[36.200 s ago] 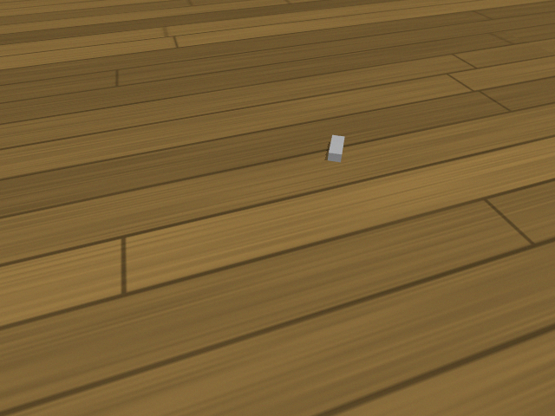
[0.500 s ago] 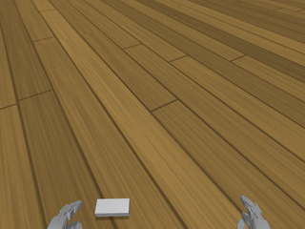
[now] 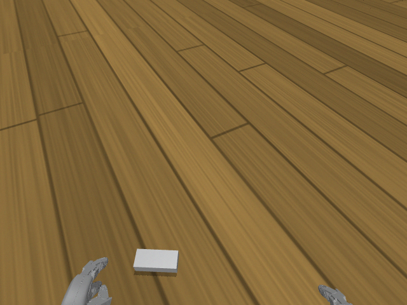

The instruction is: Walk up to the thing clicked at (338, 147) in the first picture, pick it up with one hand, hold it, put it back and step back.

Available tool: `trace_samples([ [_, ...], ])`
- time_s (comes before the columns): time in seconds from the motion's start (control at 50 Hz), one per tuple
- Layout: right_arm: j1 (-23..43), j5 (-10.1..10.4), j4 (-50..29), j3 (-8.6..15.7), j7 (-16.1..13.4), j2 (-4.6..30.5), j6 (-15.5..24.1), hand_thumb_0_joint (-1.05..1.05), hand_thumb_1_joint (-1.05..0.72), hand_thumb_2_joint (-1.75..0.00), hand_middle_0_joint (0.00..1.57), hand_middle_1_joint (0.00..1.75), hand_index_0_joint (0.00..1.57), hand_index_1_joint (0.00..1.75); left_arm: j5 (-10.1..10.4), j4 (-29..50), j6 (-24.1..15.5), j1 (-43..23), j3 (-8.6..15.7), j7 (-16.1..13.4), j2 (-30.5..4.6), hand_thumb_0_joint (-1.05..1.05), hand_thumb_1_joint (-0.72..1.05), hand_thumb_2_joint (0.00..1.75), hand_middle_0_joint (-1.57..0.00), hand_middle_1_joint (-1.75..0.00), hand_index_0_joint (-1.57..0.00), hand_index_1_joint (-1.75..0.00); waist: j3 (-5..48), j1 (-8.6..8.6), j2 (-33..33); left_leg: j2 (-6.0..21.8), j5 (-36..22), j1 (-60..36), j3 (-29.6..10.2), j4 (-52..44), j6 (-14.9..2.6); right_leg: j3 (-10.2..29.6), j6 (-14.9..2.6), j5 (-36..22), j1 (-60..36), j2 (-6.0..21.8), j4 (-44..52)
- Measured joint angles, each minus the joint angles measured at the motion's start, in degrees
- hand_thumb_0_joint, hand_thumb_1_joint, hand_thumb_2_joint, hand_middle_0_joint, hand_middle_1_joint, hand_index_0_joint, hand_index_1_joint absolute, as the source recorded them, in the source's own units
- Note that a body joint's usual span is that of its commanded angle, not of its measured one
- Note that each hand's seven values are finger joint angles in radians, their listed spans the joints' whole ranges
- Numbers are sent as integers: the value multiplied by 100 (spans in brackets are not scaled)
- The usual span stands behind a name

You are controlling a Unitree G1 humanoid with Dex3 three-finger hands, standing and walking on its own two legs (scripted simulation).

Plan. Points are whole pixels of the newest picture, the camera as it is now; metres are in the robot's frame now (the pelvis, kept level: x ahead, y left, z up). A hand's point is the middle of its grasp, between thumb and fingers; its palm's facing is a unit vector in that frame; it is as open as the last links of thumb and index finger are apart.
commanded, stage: stand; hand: left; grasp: from above
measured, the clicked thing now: (157, 260) +0.44 +0.23 -0.70
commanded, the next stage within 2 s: none
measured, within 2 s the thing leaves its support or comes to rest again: neither
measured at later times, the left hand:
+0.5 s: hand out of the picture +0.05 +0.23 -0.12, palm faces +0.05 -0.94 -0.33, open 7.4 cm
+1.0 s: hand out of the picture +0.06 +0.23 -0.11, palm faces +0.04 -0.94 -0.34, open 7.4 cm
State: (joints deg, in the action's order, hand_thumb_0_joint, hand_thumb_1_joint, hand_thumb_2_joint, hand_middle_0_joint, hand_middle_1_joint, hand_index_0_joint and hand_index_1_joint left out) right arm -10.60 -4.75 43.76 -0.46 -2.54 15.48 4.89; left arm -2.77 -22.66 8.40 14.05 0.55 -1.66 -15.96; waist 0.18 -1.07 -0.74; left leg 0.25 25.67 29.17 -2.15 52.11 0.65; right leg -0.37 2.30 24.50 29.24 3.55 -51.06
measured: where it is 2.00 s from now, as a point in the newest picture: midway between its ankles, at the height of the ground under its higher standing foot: outside the picture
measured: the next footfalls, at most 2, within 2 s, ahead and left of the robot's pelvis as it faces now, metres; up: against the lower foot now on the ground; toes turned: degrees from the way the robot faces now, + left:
none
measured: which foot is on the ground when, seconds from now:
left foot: down 0.00-1.00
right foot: down 0.00-1.00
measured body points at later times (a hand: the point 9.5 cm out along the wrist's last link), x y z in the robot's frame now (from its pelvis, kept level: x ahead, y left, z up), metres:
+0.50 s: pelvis +0.01 +0.00 +0.04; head +0.02 -0.01 +0.49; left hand +0.04 +0.28 -0.10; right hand +0.09 -0.28 -0.10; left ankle +0.02 +0.13 -0.69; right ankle +0.02 -0.15 -0.69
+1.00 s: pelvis +0.00 -0.01 +0.05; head +0.00 -0.02 +0.50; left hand +0.05 +0.28 -0.08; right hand +0.07 -0.30 -0.09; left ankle +0.02 +0.13 -0.69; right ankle +0.02 -0.15 -0.69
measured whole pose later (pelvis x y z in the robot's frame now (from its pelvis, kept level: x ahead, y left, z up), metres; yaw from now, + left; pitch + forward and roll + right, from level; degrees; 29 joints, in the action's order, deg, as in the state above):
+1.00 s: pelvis +0.00 -0.01 +0.05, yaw +1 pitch -4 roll +0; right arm -8.9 -1.4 64.6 1.7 -0.6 18.2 -0.3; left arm -1.4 -65.5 0.4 7.9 2.0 -1.0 -17.7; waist -3.9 -0.6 1.0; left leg 1.5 11.6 6.9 -3.3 22.6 2.0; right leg -2.7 1.6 10.8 6.4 2.4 -21.6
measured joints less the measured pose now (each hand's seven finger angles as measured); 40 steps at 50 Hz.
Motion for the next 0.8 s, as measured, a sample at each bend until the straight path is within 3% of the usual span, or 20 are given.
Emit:
trace_samples([
  [0.16, -83, 147, 618, 301, 197, 173, -300, 1, -90, -90, 21, 30, 21, 30, 1, -1808, -466, -50, 207, -22, -108, 1, 90, 90, -21, -30, -21, -30, -192, -24, 47, 3, -241, -676, 37, -654, -19, 8, 49, -259, -671, 3, 663],
  [0.32, -100, 213, 1114, 311, 167, 129, -435, 1, -90, -90, 21, 30, 20, 30, 58, -2920, -655, -3, 208, -5, -50, 1, 90, 90, -21, -30, -21, -30, -300, -17, 119, 4, -543, -1221, -32, -1342, -6, -93, 43, -560, -1272, 6, 1399],
  [0.54, 86, 317, 1631, 223, 132, 78, -465, 1, -90, -90, 21, 30, 20, 30, 118, -3772, -730, -205, 125, -14, 10, 1, 90, 90, -21, -30, -21, -30, -393, -26, 193, 16, -1004, -1884, -76, -2271, 41, -172, 16, -976, -1936, -3, 2283],
  [0.8, 211, 340, 1955, 219, 164, 201, -498, 1, -90, -90, 21, 30, 20, 30, 123, -4162, -798, -519, 131, 13, -117, 1, 90, 90, -21, -30, -21, -30, -374, 20, 201, 81, -1332, -2221, -117, -2834, 110, -228, -40, -1275, -2268, -67, 2811],
])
